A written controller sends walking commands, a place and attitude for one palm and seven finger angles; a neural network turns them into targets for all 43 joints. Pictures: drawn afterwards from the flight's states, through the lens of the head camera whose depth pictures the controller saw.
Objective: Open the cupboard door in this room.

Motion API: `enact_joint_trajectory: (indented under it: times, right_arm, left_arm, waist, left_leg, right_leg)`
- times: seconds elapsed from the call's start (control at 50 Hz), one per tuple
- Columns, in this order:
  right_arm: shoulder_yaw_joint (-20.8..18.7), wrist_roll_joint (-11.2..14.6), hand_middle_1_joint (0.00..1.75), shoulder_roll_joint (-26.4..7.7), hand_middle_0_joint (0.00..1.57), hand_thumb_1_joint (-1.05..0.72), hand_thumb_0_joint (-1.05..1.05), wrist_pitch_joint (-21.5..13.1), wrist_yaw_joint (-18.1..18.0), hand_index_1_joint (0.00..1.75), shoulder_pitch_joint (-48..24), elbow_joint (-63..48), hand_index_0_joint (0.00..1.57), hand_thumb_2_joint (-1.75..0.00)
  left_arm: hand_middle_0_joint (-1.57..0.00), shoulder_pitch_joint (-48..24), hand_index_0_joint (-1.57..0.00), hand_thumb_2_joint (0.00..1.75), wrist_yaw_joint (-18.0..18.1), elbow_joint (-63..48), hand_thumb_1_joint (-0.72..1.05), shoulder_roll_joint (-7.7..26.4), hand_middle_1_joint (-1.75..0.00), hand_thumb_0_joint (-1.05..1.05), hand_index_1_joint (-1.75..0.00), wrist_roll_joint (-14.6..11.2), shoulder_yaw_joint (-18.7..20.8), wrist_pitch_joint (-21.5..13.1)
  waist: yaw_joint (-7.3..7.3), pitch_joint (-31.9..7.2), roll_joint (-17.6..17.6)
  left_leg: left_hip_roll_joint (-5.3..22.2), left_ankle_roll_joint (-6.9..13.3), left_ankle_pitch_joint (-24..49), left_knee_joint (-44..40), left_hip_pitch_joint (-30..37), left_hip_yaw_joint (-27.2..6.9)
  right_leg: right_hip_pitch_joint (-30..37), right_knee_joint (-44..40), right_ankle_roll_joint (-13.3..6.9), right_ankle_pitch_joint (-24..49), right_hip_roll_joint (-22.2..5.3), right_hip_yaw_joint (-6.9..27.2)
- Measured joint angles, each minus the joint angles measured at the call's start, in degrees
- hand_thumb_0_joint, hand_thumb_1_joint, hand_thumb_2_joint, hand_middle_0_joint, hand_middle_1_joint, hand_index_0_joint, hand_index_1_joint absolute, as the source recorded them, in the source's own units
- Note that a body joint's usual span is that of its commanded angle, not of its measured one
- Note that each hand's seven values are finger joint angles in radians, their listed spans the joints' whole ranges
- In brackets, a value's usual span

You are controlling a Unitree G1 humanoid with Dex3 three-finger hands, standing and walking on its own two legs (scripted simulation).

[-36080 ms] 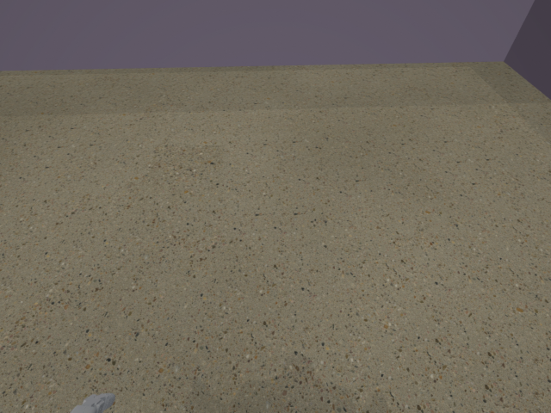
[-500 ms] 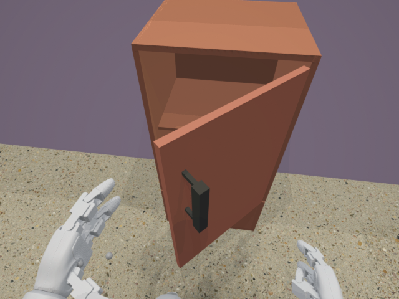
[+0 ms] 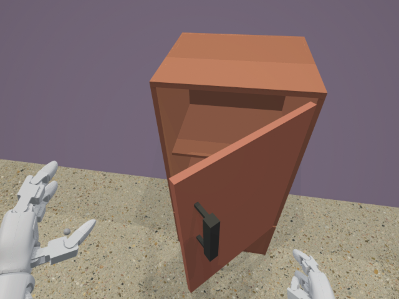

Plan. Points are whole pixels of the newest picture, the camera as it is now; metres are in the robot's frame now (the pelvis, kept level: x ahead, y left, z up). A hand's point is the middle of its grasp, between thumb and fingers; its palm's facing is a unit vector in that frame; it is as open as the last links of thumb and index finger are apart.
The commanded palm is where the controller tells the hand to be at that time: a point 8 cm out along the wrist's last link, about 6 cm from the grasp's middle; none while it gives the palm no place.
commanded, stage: draw the hand back to the body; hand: left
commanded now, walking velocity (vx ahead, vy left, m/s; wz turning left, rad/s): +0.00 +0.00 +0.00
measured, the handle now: (205, 231) +0.28 +0.03 -0.02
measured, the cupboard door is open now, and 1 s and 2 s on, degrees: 46 46 46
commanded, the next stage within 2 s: step back with the hand held close in 0.56 s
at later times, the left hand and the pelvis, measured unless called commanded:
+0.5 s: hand (58, 218) +0.18 +0.23 +0.17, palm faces +0.41 -0.82 -0.39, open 7.5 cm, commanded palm +0.14 +0.28 +0.19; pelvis +0.00 -0.02 +0.02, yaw +0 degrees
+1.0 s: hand (56, 223) +0.18 +0.23 +0.17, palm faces +0.31 -0.81 -0.50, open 7.4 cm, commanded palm +0.12 +0.28 +0.19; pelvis -0.03 -0.02 +0.02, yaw -1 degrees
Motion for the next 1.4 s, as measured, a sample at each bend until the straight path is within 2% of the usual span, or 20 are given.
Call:
enact_joint_trajectory:
  times: [0.26,0.4,0.48,0.7,0.82,0.94,1.1,1.22,1.32,1.4]
  right_arm:
    - [-1.3,-0.5,0.3,-0.7,0.2,-0.91,0.02,-0.7,1.1,0.3,-2.2,3.2,0.21,-0.9]
    - [-2.1,-0.7,0.3,-0.9,0.2,-0.91,0.02,0.4,1.6,0.3,-2.4,4.0,0.21,-0.9]
    - [-2.1,-0.8,0.3,-0.6,0.2,-0.91,0.02,0.1,1.1,0.3,-2.0,4.8,0.21,-0.9]
    - [-2.5,-0.8,0.3,-0.5,0.2,-0.91,0.02,-0.3,0.8,0.3,-2.9,5.9,0.21,-0.9]
    - [-2.8,-1.1,0.3,-0.9,0.2,-0.91,0.02,2.1,1.5,0.3,-4.5,5.0,0.21,-0.9]
    - [-4.2,-0.9,0.3,-1.7,0.2,-0.91,0.02,4.3,1.5,0.3,-5.2,3.0,0.21,-0.9]
    - [-4.6,-0.5,0.3,-0.7,0.2,-0.91,0.02,6.1,1.1,0.3,-5.0,2.1,0.21,-0.9]
    - [-4.1,-0.4,0.3,-0.2,0.2,-0.91,0.02,5.3,1.4,0.3,-4.7,1.7,0.21,-0.9]
    - [-3.6,-0.7,0.3,-0.1,0.2,-0.91,0.02,3.8,1.4,0.3,-3.9,1.3,0.21,-0.9]
    - [-3.6,-1.2,0.3,0.2,0.2,-0.91,0.02,2.3,1.2,0.3,-3.0,1.4,0.21,-0.9]
  left_arm:
    - [-0.2,-6.0,-0.2,0.82,-0.6,1.7,0.73,1.9,-0.3,0.01,-0.3,-1.1,8.2,-1.4]
    - [-0.21,-5.2,-0.2,0.88,-1.8,3.9,0.85,-0.2,-0.3,0.01,-0.3,-1.4,6.3,-1.3]
    - [-0.21,-4.5,-0.21,0.89,-1.9,3.6,0.87,0.1,-0.3,0.02,-0.3,-1.3,5.6,-1.2]
    - [-0.21,-6.1,-0.21,0.9,-1.9,5.4,0.89,0.1,-0.3,0.02,-0.3,-1.6,6.9,-2.8]
    - [-0.21,-7.3,-0.21,0.9,-1.9,6.3,0.89,1.5,-0.3,0.02,-0.3,-0.2,9.4,-5.8]
    - [-0.21,-2.8,-0.21,0.9,-1.9,2.7,0.89,2.1,-0.3,0.02,-0.3,0.0,8.5,-6.1]
    - [-0.21,-0.7,-0.21,0.9,-0.8,-0.5,0.89,5.9,-0.31,0.02,-0.3,-0.4,11.0,-6.9]
    - [-0.21,-0.6,-0.21,0.9,0.0,-0.9,0.89,5.4,-0.3,0.02,-0.3,-0.2,11.5,-7.6]
    - [-0.21,-0.4,-0.21,0.9,0.2,-0.8,0.89,4.3,-0.3,0.02,-0.3,1.0,11.3,-8.8]
    - [-0.21,-2.0,-0.21,0.9,0.3,-0.7,0.89,4.0,-0.3,0.02,-0.3,2.2,11.8,-9.7]
  waist:
    - [0.61,2.5,-0.6]
    - [0.43,3.6,-0.2]
    - [0.56,4.0,-0.6]
    - [0.57,5.1,0.2]
    - [-0.99,5.9,0.1]
    - [-2.4,7.1,-0.6]
    - [-3.04,7.7,-2.1]
    - [-3.26,7.5,-2.2]
    - [-3.18,7.6,-1.9]
    - [-3.39,8.4,-1.8]
  left_leg:
    - [0.4,-0.7,3.2,-7.5,6.5,0.1]
    - [0.7,-1.1,4.7,-10.1,8.2,0.2]
    - [1.1,-1.5,5.1,-10.8,9.1,-0.1]
    - [1.8,-2.2,6.3,-12.3,10.8,-0.6]
    - [2.6,-2.3,6.6,-11.1,7.5,-1.5]
    - [2.1,-1.7,8.2,-12.4,5.8,0.0]
    - [1.7,-0.9,9.7,-11.9,3.5,0.8]
    - [1.5,-0.2,11.1,-10.8,1.4,0.8]
    - [1.4,0.5,11.9,-8.9,-1.0,0.3]
    - [1.0,1.0,10.1,-6.7,-3.5,-0.6]
  right_leg:
    - [6.3,-7.4,-0.7,3.4,0.4,0.2]
    - [7.5,-9.3,-1.1,4.6,0.6,0.3]
    - [8.4,-10.1,-1.5,5.0,1.1,0.1]
    - [10.2,-11.7,-2.1,6.1,1.8,-0.3]
    - [8.3,-13.1,-2.2,7.8,2.8,-1.0]
    - [5.3,-12.4,-1.4,8.7,2.0,0.2]
    - [2.3,-10.7,-0.6,9.8,1.5,0.9]
    - [0.3,-9.7,0.1,11.2,1.3,0.9]
    - [-1.8,-8.0,0.5,11.9,1.3,0.3]
    - [-3.9,-4.9,0.5,9.0,2.4,1.5]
